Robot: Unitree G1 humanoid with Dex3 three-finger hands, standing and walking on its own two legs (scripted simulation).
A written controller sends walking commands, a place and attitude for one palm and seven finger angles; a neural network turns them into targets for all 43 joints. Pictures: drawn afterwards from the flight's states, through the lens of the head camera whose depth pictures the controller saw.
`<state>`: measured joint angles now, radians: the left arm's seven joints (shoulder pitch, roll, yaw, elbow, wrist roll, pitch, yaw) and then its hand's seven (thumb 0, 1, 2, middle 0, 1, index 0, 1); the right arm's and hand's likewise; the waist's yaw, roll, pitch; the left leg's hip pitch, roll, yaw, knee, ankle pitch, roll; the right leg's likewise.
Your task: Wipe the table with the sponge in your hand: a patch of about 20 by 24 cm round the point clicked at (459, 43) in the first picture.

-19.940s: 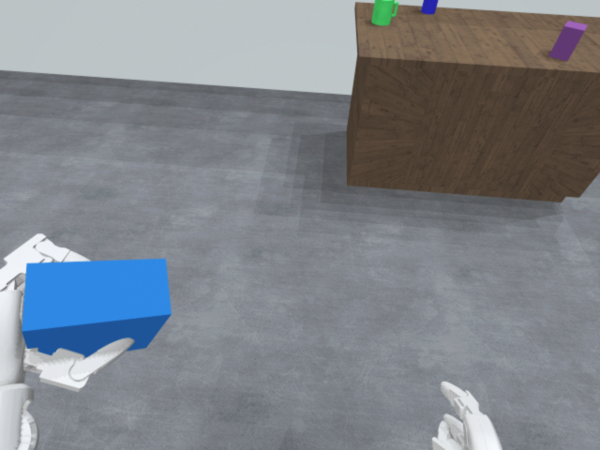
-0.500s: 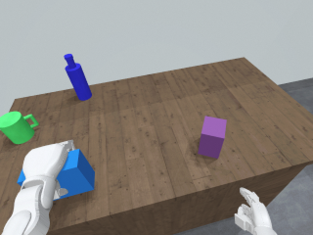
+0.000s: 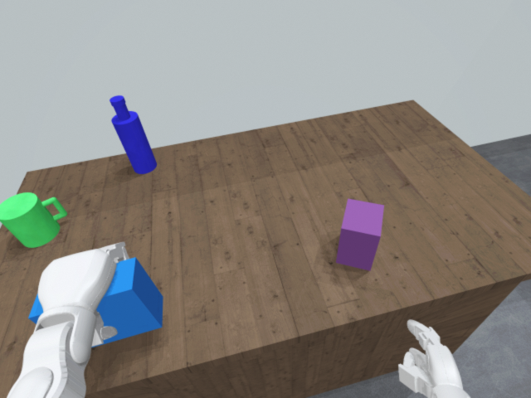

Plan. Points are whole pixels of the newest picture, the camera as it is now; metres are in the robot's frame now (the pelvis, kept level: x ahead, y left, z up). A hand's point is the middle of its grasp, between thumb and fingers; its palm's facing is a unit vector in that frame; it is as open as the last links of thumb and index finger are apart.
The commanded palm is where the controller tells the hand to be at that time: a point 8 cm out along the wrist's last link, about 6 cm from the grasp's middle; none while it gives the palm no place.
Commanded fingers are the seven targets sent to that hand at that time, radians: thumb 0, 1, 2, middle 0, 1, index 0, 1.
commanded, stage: lower the sponge onto the table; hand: left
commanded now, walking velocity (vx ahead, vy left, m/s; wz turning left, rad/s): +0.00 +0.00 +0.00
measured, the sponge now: (109, 311) +0.20 +0.29 +0.03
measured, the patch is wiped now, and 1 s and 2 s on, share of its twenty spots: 0.00 0.00 0.10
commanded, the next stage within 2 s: wipe forward along the first lane in 1.34 s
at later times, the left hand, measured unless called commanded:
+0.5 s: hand (109, 303) +0.21 +0.28 +0.04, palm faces -0.05 -0.09 -0.99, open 10.0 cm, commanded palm +0.19 +0.28 +0.11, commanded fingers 0.00 0.10 1.30 -1.20 -1.60 -1.20 -1.60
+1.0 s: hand (116, 307) +0.21 +0.28 +0.02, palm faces -0.06 -0.10 -0.99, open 10.0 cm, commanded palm +0.19 +0.28 +0.09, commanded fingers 0.00 0.10 1.30 -1.20 -1.60 -1.20 -1.60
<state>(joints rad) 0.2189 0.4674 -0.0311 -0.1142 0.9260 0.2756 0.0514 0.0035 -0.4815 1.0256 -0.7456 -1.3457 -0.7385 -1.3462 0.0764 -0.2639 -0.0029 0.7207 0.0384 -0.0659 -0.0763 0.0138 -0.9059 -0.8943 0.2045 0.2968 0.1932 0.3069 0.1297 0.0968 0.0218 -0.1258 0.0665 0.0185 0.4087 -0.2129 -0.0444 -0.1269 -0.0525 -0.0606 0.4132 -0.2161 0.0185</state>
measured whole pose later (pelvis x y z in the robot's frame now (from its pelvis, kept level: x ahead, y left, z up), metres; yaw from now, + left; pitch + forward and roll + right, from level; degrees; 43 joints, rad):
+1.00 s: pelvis +0.00 +0.00 +0.00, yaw +0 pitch -3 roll +0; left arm 0.18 0.40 -0.07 0.05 0.98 0.24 0.14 0.00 -0.48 1.03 -0.75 -1.34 -0.74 -1.34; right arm 0.06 -0.25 -0.01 0.74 0.03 -0.07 -0.07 0.01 -0.91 -0.89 0.20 0.30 0.19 0.30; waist 0.13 0.08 0.01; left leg -0.16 0.07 0.02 0.43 -0.22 -0.04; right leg -0.17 -0.05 -0.05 0.43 -0.22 0.02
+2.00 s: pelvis +0.00 +0.00 -0.01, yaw +0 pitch +3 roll +0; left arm -0.07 0.43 -0.01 0.38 1.01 0.19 0.19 0.00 -0.49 1.03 -0.75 -1.34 -0.74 -1.34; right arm 0.10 -0.26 -0.03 0.76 0.05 -0.04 -0.07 0.01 -0.91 -0.89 0.20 0.30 0.21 0.30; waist 0.10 0.07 -0.04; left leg -0.30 0.06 0.01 0.50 -0.24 -0.04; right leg -0.30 -0.05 -0.06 0.50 -0.24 0.02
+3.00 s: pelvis +0.00 +0.01 -0.02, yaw +0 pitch +11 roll -1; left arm -0.51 0.58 0.10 0.90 1.06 0.05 0.19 0.02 -0.49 1.03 -0.75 -1.34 -0.74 -1.34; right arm 0.22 -0.28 -0.04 0.78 0.06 0.03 -0.05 0.01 -0.91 -0.89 0.21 0.30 0.21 0.30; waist 0.00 0.03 -0.09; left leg -0.52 0.06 0.01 0.61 -0.29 -0.03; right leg -0.49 -0.06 -0.05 0.56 -0.26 0.03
